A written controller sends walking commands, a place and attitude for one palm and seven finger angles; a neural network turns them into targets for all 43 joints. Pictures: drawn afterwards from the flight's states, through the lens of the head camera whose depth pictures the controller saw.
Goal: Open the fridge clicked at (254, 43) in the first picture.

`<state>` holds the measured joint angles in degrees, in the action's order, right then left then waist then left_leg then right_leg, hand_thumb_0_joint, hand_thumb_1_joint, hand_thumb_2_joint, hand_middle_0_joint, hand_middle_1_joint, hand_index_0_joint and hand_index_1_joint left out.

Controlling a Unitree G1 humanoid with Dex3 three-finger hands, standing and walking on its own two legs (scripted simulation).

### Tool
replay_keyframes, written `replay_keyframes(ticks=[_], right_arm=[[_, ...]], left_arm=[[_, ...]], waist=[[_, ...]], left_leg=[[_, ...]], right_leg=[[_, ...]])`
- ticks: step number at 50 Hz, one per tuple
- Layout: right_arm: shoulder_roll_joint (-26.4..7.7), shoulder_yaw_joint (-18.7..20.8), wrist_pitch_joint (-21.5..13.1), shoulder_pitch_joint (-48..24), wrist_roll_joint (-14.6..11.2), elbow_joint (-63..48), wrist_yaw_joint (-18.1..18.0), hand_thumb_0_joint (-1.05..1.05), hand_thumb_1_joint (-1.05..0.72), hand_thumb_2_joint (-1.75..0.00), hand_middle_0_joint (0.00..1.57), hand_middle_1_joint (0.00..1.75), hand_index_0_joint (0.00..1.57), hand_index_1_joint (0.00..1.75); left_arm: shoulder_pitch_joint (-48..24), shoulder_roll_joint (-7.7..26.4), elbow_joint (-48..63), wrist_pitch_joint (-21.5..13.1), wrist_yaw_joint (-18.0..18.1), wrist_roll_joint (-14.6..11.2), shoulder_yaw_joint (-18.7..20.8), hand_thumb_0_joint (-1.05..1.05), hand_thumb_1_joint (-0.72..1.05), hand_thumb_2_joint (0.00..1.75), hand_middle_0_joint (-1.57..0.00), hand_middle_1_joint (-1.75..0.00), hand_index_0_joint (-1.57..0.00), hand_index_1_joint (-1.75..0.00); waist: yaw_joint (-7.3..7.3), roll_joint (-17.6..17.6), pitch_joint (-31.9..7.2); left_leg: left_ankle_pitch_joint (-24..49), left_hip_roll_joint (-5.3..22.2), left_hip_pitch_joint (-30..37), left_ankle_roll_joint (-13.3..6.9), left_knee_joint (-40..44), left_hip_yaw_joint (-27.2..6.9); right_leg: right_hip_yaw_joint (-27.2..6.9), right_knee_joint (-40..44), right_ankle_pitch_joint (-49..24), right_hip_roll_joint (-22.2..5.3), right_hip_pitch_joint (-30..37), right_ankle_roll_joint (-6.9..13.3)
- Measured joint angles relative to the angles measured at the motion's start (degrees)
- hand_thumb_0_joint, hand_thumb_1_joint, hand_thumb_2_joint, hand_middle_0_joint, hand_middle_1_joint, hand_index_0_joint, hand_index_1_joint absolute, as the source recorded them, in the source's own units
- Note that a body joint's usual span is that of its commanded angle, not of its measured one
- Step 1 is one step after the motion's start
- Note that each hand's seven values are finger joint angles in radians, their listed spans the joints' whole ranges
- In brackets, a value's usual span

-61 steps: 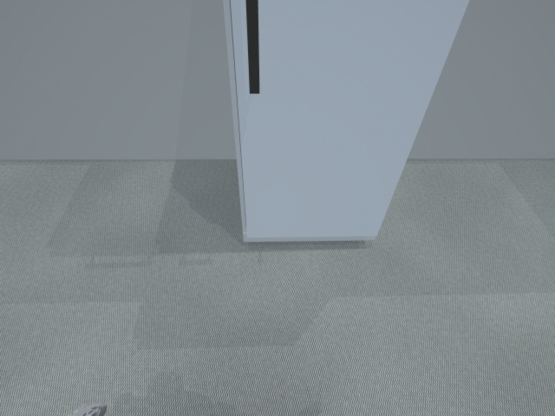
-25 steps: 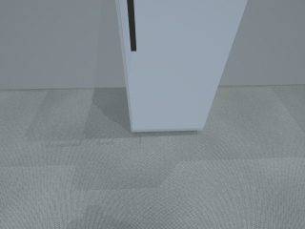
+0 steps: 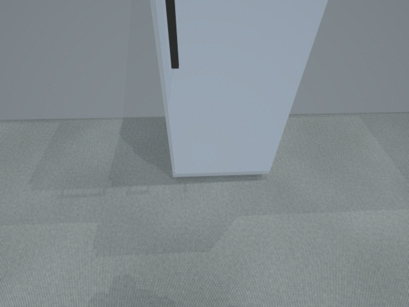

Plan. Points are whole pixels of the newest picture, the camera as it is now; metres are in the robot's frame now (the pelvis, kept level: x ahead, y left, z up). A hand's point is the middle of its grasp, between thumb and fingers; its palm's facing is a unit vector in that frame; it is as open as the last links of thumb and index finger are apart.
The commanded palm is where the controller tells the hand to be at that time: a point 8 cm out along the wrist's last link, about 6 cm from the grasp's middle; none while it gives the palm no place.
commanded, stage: look at it before walking up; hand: left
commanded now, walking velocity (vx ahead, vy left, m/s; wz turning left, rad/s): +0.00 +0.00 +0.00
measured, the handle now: out of the picture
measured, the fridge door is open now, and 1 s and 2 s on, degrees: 0 0 0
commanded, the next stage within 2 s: turn to face it in 0.32 s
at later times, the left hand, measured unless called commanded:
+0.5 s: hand out of the picture +0.08 +0.25 -0.15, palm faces -0.02 -0.94 -0.35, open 7.4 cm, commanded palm none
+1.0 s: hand out of the picture +0.05 +0.17 -0.20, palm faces +0.03 -0.98 -0.18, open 7.4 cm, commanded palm none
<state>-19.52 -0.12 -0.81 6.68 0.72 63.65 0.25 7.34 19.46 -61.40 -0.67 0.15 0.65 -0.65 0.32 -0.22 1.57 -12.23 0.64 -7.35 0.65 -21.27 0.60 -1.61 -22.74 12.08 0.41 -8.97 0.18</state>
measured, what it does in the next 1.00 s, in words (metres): shifts its weight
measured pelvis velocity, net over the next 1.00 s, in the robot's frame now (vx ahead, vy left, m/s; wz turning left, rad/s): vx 0.09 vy -0.01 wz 0.02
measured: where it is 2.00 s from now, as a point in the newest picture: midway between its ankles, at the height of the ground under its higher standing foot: (209, 272)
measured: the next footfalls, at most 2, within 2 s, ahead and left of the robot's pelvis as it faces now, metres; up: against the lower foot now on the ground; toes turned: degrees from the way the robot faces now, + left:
left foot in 1.36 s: +0.36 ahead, +0.12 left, +0.00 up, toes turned +11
right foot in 1.80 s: +0.49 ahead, -0.12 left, +0.00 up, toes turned -5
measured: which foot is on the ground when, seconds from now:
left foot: down 0.00-1.00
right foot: down 0.00-1.00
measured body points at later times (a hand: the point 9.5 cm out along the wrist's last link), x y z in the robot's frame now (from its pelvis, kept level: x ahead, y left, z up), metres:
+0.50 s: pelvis +0.00 +0.00 +0.00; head +0.01 +0.00 +0.45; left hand +0.08 +0.30 -0.13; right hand +0.09 -0.29 -0.13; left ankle -0.01 +0.13 -0.75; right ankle +0.00 -0.12 -0.75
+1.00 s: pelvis +0.09 -0.01 -0.03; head +0.10 -0.01 +0.42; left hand +0.05 +0.22 -0.18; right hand +0.03 -0.22 -0.18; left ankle +0.00 +0.12 -0.74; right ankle +0.05 -0.10 -0.75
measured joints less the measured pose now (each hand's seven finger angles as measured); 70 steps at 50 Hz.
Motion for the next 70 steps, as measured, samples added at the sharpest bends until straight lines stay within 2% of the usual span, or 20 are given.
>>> replay_keyframes(ticks=[29, 37, 43, 46, 48, 49, 51, 54, 56, 58, 61, 64, 66, 68, 70], right_arm=[[0.12, -0.09, 0.31, -0.18, 0.02, 0.01, -0.13, 0.00, -0.91, -0.90, 0.20, 0.30, 0.20, 0.30], [4.37, -0.39, 1.06, 5.37, 0.79, 0.37, 0.22, 0.00, -0.91, -0.90, 0.20, 0.30, 0.20, 0.30], [8.67, -0.18, -0.11, 10.82, 0.52, 0.78, -0.05, 0.00, -0.91, -0.90, 0.20, 0.30, 0.20, 0.30], [10.46, 0.36, -1.02, 12.85, 0.50, 1.10, -0.63, 0.00, -0.91, -0.90, 0.20, 0.30, 0.20, 0.30], [11.30, 0.61, -1.42, 14.25, 0.56, 1.32, -1.01, 0.00, -0.91, -0.90, 0.20, 0.30, 0.20, 0.30], [11.49, 0.67, -1.47, 15.15, 0.48, 1.46, -1.14, 0.00, -0.91, -0.90, 0.20, 0.30, 0.20, 0.30], [12.03, 0.78, -0.77, 16.47, 0.12, 2.66, -1.04, 0.00, -0.91, -0.90, 0.20, 0.30, 0.20, 0.30], [12.38, 1.52, 0.80, 15.70, 0.29, 4.08, -0.56, 0.00, -0.91, -0.90, 0.20, 0.30, 0.20, 0.30], [11.94, 2.22, 1.09, 13.69, 0.58, 3.53, -0.23, 0.01, -0.91, -0.90, 0.20, 0.30, 0.20, 0.30], [11.44, 2.81, 1.14, 11.05, 0.68, 1.95, 0.11, 0.01, -0.91, -0.90, 0.20, 0.30, 0.20, 0.30], [10.21, 3.56, 1.00, 6.73, 0.75, -0.58, 0.14, 0.02, -0.94, -0.90, 0.20, 0.30, 0.20, 0.30], [9.23, 3.77, 0.09, 3.10, 0.40, -3.00, 0.72, 0.02, -0.95, -0.90, 0.19, 0.30, 0.20, 0.30], [9.20, 3.70, -0.82, 1.25, 0.36, -4.41, 0.73, 0.01, -0.94, -0.90, 0.19, 0.30, 0.20, 0.30], [8.99, 3.38, -2.34, 0.56, 0.70, -5.81, 0.52, 0.01, -0.94, -0.90, 0.19, 0.30, 0.20, 0.30], [9.57, 3.26, -3.31, 0.31, 0.89, -6.27, -0.11, 0.01, -0.93, -0.90, 0.19, 0.30, 0.20, 0.30]], left_arm=[[0.48, 0.26, -0.31, 0.09, 0.36, -0.10, 0.22, 0.01, 0.90, 0.90, -0.20, -0.30, -0.20, -0.30], [6.73, -3.61, -0.64, 1.06, -0.24, 0.45, 0.33, 0.01, 0.91, 0.90, -0.20, -0.30, -0.20, -0.30], [12.68, -6.89, -1.79, 0.51, -0.55, 0.50, 0.93, 0.01, 0.91, 0.90, -0.20, -0.30, -0.20, -0.30], [14.43, -8.30, -2.66, 0.42, -0.40, 0.47, 1.16, 0.01, 0.91, 0.90, -0.20, -0.30, -0.20, -0.30], [14.49, -9.17, -2.88, 0.22, -0.49, 0.41, 1.43, 0.01, 0.91, 0.90, -0.20, -0.30, -0.20, -0.30], [14.28, -9.58, -2.66, -0.20, -0.60, 0.44, 1.63, 0.01, 0.91, 0.90, -0.20, -0.30, -0.20, -0.30], [13.87, -10.10, -1.92, -1.98, -0.32, 0.49, 2.09, 0.01, 0.91, 0.90, -0.20, -0.30, -0.20, -0.30], [15.13, -10.82, -0.90, -3.88, 0.84, 0.66, 2.19, 0.01, 0.91, 0.90, -0.20, -0.30, -0.20, -0.30], [16.53, -11.71, -1.27, -4.13, 1.44, 0.90, 1.98, 0.01, 0.91, 0.90, -0.20, -0.30, -0.20, -0.30], [18.10, -12.68, -2.25, -4.06, 1.80, 1.15, 1.64, 0.01, 0.91, 0.90, -0.20, -0.30, -0.20, -0.30], [19.97, -13.98, -4.12, -3.66, 1.87, 1.30, 1.11, 0.01, 0.91, 0.90, -0.20, -0.30, -0.20, -0.30], [21.02, -14.55, -5.50, -3.30, 1.71, 1.18, 1.01, 0.01, 0.91, 0.90, -0.20, -0.30, -0.20, -0.30], [21.51, -14.37, -6.11, -3.12, 1.60, 1.09, 1.25, 0.01, 0.91, 0.90, -0.20, -0.30, -0.20, -0.30], [22.33, -14.29, -6.58, -2.78, 1.39, 0.71, 1.60, 0.01, 0.90, 0.90, -0.20, -0.30, -0.20, -0.30], [20.88, -13.37, -6.42, -1.61, 0.99, 0.15, 2.00, 0.01, 0.90, 0.90, -0.20, -0.30, -0.20, -0.30]], waist=[[-0.14, -0.07, 0.11], [-0.55, -0.33, -2.73], [-0.63, -1.33, -2.25], [-0.47, -1.36, -1.10], [0.16, -0.74, -0.08], [0.53, 0.03, 0.41], [0.65, 1.07, 0.84], [-1.29, 0.56, 0.55], [-1.79, 0.40, 0.44], [-1.58, 0.20, 0.32], [-1.17, -0.11, 0.55], [-1.33, -0.47, 1.43], [-1.52, -1.26, 2.14], [-1.21, -1.23, 2.12], [-1.01, -2.06, 2.37]], left_leg=[[0.18, -0.40, 0.65, -0.17, 0.58, -0.77], [-5.34, -0.20, -1.29, -0.55, -6.13, -0.72], [-10.63, -0.47, -2.10, -0.87, -11.44, -0.37], [-12.65, -0.12, -0.73, -0.64, -12.14, 0.51], [-13.62, 0.44, 0.36, -0.20, -12.20, 0.43], [-14.50, 0.89, 0.15, -0.05, -13.58, -0.24], [-15.70, 1.72, -4.25, -1.19, -24.02, -0.46], [-15.18, 1.75, -12.89, -1.91, -41.27, 1.42], [-12.23, 2.49, -17.97, -1.68, -45.65, 2.99], [-9.25, 3.37, -22.04, -1.29, -44.68, 4.31], [-4.31, 4.38, -25.12, -1.14, -36.04, 6.02], [-0.76, 4.40, -24.73, -1.84, -25.91, 7.25], [0.28, 3.40, -22.50, -2.82, -20.59, 8.15], [2.46, 2.61, -18.25, -4.22, -15.03, 8.28], [-0.58, 2.26, -18.28, -5.14, -18.72, 8.75]], right_leg=[[0.77, 1.01, -0.04, -0.45, 1.19, -0.31], [0.76, -4.45, 4.77, -0.20, -0.22, -0.21], [0.69, -11.32, 10.36, -0.48, -1.93, -0.07], [3.15, -17.18, 13.25, -0.97, -4.19, 0.30], [5.18, -16.55, 14.42, -0.91, -5.03, 0.59], [6.33, -14.54, 10.94, -0.69, -4.43, 1.04], [8.65, -14.25, 11.01, -0.43, -2.76, 2.07], [9.29, -10.62, 12.69, -0.63, 1.01, 2.71], [9.17, -6.97, 11.78, -0.71, 3.72, 2.22], [9.03, -3.65, 11.04, -0.81, 6.16, 2.07], [8.82, 0.33, 10.68, -0.91, 9.57, 1.49], [8.87, 2.61, 11.57, -0.79, 12.83, 0.60], [8.79, 1.43, 13.71, -1.22, 14.26, -0.12], [8.79, -7.12, 17.48, -1.68, 12.43, -0.29], [6.33, -27.19, 19.18, -2.20, 4.64, 0.58]])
